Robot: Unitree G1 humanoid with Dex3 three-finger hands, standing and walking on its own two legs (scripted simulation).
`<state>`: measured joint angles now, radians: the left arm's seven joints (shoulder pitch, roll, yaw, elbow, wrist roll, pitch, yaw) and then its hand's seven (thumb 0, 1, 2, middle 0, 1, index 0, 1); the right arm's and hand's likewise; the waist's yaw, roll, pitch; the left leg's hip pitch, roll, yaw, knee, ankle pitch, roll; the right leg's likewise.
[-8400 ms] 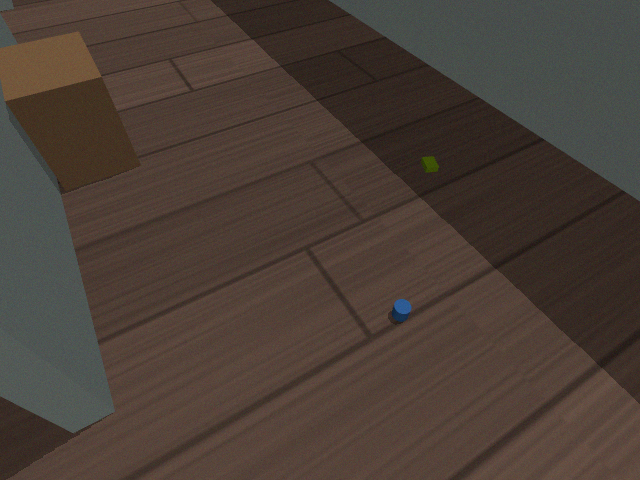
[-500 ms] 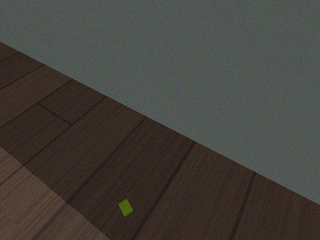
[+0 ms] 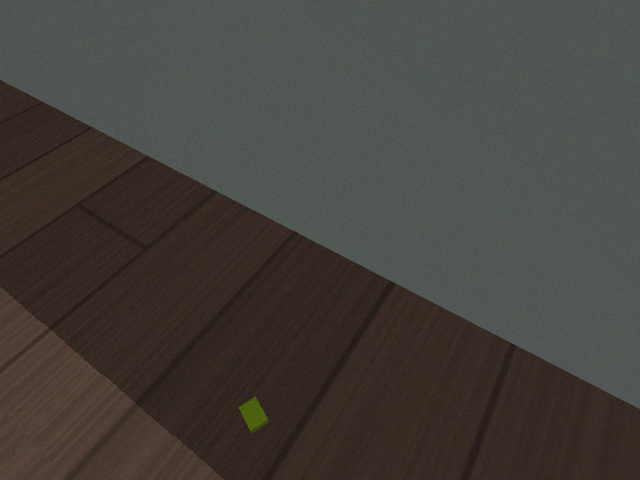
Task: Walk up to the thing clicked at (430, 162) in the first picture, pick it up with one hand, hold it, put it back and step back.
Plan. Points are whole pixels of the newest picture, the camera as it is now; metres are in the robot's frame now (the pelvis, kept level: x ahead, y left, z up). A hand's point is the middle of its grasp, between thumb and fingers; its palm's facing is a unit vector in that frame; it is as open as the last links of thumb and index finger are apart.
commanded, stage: stand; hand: left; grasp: from above
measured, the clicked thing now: (253, 414) +0.40 +0.21 -0.77
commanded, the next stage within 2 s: rise first in 0.46 s
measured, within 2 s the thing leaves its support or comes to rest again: neither
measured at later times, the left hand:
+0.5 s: hand out of the picture +0.07 +0.25 -0.16, palm faces -0.03 -0.94 -0.35, open 7.4 cm
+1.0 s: hand out of the picture +0.14 +0.25 -0.20, palm faces -0.09 -0.90 -0.42, open 12.6 cm
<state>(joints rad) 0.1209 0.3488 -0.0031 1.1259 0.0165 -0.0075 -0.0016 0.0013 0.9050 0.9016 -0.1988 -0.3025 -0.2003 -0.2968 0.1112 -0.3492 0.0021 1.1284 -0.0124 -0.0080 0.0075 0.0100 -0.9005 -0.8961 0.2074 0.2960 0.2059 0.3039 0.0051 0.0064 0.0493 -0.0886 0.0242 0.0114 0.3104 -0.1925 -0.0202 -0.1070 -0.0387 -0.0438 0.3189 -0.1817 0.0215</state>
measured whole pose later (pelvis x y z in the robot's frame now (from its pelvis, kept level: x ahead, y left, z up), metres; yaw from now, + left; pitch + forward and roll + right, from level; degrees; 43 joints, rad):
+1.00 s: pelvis -0.02 +0.01 -0.04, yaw -1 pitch +11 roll -1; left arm 0.03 0.30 0.15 0.88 0.19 0.13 0.04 0.00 -0.20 0.99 -0.08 -1.01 -0.07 -1.01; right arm 0.26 -0.24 -0.03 0.67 0.02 -0.06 0.00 0.01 -0.87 -0.89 0.21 0.30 0.21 0.30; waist -0.03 0.00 -0.04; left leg -0.61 0.04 0.01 0.82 -0.40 -0.01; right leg -0.62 -0.04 -0.02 0.79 -0.36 0.02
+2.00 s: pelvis -0.10 +0.00 -0.35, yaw -3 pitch +35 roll -3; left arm -0.64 0.45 0.15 1.21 0.85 0.21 0.56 0.00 -0.58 1.04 -0.09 -1.03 -0.08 -1.04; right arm 0.07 -0.23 -0.03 0.82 -0.10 -0.15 0.05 0.01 -0.90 -0.90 0.21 0.30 0.21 0.30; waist -0.09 0.01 -0.15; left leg -1.99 0.04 -0.08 2.07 -0.68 -0.03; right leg -2.00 -0.03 -0.03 2.02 -0.63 0.00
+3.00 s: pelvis -0.10 +0.01 -0.45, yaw -5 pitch +34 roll -6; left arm -1.03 0.62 0.31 1.64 0.93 0.16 0.61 0.00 -0.52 0.97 -0.11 -1.08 -0.13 -1.05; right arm 0.15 -0.30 0.03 0.88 -0.18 -0.29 0.27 0.01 -0.91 -0.90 0.20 0.30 0.20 0.30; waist -0.23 0.03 -0.02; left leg -2.31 0.02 -0.12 2.41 -0.71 -0.02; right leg -2.29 -0.03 -0.03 2.33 -0.64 0.03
